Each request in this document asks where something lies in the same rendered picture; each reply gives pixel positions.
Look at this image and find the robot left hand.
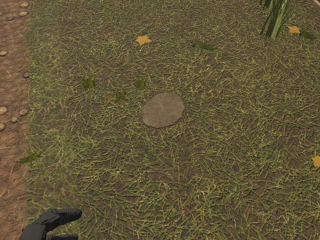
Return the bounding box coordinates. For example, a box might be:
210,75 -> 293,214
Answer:
19,208 -> 82,240

